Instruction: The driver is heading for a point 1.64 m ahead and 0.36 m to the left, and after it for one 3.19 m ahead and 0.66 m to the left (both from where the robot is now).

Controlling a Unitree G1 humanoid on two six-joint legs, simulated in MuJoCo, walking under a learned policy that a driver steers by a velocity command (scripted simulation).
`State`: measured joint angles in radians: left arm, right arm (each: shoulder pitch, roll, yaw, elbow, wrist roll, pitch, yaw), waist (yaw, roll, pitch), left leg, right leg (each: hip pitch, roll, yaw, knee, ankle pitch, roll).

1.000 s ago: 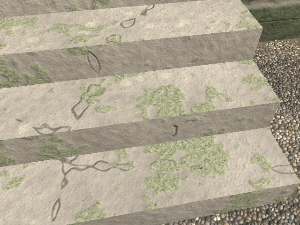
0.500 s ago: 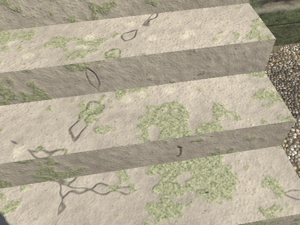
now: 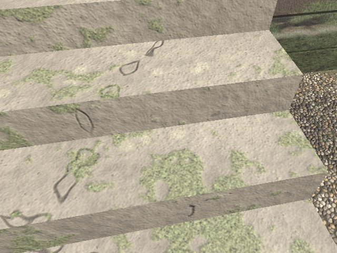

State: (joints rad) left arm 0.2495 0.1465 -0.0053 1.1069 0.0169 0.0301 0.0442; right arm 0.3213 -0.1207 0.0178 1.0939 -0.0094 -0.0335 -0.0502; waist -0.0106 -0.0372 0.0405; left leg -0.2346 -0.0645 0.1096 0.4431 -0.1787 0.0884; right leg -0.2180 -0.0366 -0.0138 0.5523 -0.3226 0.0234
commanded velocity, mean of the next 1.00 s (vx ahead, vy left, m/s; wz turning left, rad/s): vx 0.02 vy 0.00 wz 0.00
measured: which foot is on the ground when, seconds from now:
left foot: down 0.00-1.00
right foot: down 0.00-1.00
